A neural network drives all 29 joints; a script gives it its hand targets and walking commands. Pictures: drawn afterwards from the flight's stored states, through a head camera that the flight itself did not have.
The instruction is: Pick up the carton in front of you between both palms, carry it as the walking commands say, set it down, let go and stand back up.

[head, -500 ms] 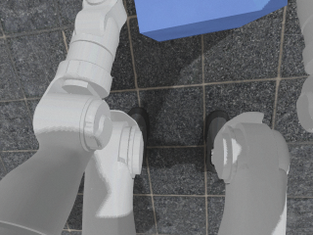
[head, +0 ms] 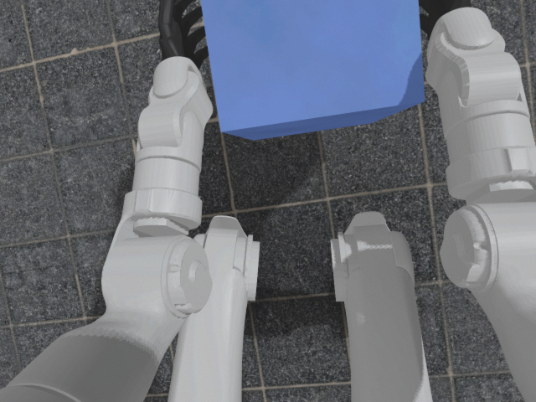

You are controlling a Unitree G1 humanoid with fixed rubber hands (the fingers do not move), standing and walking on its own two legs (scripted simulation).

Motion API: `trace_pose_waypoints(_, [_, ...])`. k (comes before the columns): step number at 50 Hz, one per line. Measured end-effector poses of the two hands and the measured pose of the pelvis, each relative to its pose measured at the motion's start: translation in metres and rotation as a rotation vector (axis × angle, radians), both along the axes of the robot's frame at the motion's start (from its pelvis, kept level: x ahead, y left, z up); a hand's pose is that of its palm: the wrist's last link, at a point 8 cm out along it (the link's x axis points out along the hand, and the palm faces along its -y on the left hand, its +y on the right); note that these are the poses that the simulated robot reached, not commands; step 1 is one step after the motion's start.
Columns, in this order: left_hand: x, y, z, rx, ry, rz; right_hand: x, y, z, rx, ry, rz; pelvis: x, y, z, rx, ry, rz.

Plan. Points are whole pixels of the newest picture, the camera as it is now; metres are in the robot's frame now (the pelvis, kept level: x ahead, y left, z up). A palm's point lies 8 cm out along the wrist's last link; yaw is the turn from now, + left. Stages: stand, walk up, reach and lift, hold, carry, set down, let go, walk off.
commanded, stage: reach and lift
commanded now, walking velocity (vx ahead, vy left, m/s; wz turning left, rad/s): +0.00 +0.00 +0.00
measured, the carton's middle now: (305, 52) +0.54 -0.04 -0.18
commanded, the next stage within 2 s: none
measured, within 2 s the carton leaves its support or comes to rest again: neither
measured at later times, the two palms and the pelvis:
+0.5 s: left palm (89, 32) +0.49 +0.11 +0.06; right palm out of the picture +0.49 -0.19 +0.06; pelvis +0.00 +0.01 +0.12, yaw -2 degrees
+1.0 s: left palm out of the picture +0.45 +0.12 +0.22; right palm out of the picture +0.44 -0.17 +0.22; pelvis +0.05 +0.01 +0.25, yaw -4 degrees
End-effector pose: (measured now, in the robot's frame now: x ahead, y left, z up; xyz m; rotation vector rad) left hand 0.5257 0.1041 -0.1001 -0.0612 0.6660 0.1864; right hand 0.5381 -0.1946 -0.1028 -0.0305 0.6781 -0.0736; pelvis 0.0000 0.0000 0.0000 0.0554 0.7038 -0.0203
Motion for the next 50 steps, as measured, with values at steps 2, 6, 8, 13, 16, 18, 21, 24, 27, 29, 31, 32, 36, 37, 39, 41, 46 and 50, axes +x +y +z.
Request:
trace_pose_waypoints(2, [-0.005, -0.002, 0.022, -0.006, -0.001, -0.004, -0.007, -0.002, 0.023, 0.008, 0.001, -0.016, -0.003, 0.002, 0.011, -0.001, 0.010, -0.008])
trace_pose_waypoints(6, [-0.015, -0.002, 0.058, 0.000, 0.024, -0.013, -0.019, -0.002, 0.061, 0.004, 0.025, -0.025, -0.008, 0.004, 0.035, -0.004, 0.028, -0.021])
trace_pose_waypoints(8, [-0.020, -0.001, 0.072, 0.006, 0.033, -0.017, -0.024, 0.000, 0.075, 0.000, 0.034, -0.023, -0.010, 0.004, 0.046, -0.003, 0.036, -0.023])
trace_pose_waypoints(13, [-0.028, 0.005, 0.101, 0.011, 0.032, -0.019, -0.032, 0.005, 0.103, -0.003, 0.033, -0.023, -0.013, 0.005, 0.069, -0.006, 0.050, -0.022])
trace_pose_waypoints(16, [-0.029, 0.008, 0.115, 0.013, 0.024, -0.019, -0.036, 0.008, 0.116, -0.001, 0.026, -0.027, -0.012, 0.006, 0.080, -0.010, 0.056, -0.020])
trace_pose_waypoints(18, [-0.030, 0.008, 0.124, 0.013, 0.019, -0.021, -0.038, 0.008, 0.124, 0.001, 0.021, -0.031, -0.011, 0.006, 0.088, -0.013, 0.058, -0.019])
trace_pose_waypoints(21, [-0.031, 0.009, 0.139, 0.013, 0.012, -0.025, -0.042, 0.009, 0.138, 0.005, 0.014, -0.039, -0.007, 0.007, 0.099, -0.016, 0.058, -0.019])
trace_pose_waypoints(24, [-0.034, 0.009, 0.156, 0.013, 0.009, -0.031, -0.047, 0.009, 0.154, 0.010, 0.012, -0.049, -0.002, 0.007, 0.112, -0.018, 0.052, -0.021])
trace_pose_waypoints(27, [-0.038, 0.009, 0.175, 0.014, 0.010, -0.038, -0.053, 0.009, 0.172, 0.014, 0.014, -0.060, 0.004, 0.007, 0.126, -0.019, 0.040, -0.024])
trace_pose_waypoints(29, [-0.041, 0.010, 0.188, 0.015, 0.013, -0.041, -0.057, 0.010, 0.184, 0.017, 0.017, -0.065, 0.009, 0.007, 0.137, -0.020, 0.029, -0.027])
trace_pose_waypoints(31, [-0.044, 0.010, 0.201, 0.016, 0.016, -0.044, -0.062, 0.011, 0.197, 0.020, 0.020, -0.069, 0.013, 0.007, 0.148, -0.020, 0.014, -0.029])
trace_pose_waypoints(32, [-0.046, 0.011, 0.208, 0.016, 0.018, -0.044, -0.064, 0.011, 0.204, 0.021, 0.022, -0.070, 0.015, 0.007, 0.153, -0.021, 0.006, -0.030])
trace_pose_waypoints(36, [-0.054, 0.014, 0.236, 0.016, 0.020, -0.047, -0.072, 0.014, 0.232, 0.023, 0.025, -0.075, 0.023, 0.007, 0.176, -0.024, -0.030, -0.032])
trace_pose_waypoints(37, [-0.056, 0.014, 0.242, 0.016, 0.021, -0.048, -0.074, 0.014, 0.239, 0.023, 0.025, -0.076, 0.025, 0.006, 0.182, -0.025, -0.040, -0.032])
trace_pose_waypoints(39, [-0.059, 0.016, 0.256, 0.015, 0.020, -0.049, -0.079, 0.015, 0.252, 0.023, 0.025, -0.079, 0.029, 0.006, 0.193, -0.028, -0.060, -0.032])
trace_pose_waypoints(41, [-0.063, 0.017, 0.269, 0.013, 0.020, -0.051, -0.083, 0.017, 0.266, 0.023, 0.024, -0.082, 0.032, 0.006, 0.205, -0.031, -0.080, -0.032])
trace_pose_waypoints(46, [-0.071, 0.019, 0.300, 0.012, 0.018, -0.057, -0.093, 0.019, 0.297, 0.025, 0.023, -0.093, 0.042, 0.006, 0.233, -0.038, -0.132, -0.033])
trace_pose_waypoints(50, [-0.078, 0.020, 0.324, 0.011, 0.016, -0.063, -0.102, 0.020, 0.321, 0.027, 0.021, -0.101, 0.049, 0.006, 0.255, -0.043, -0.176, -0.034])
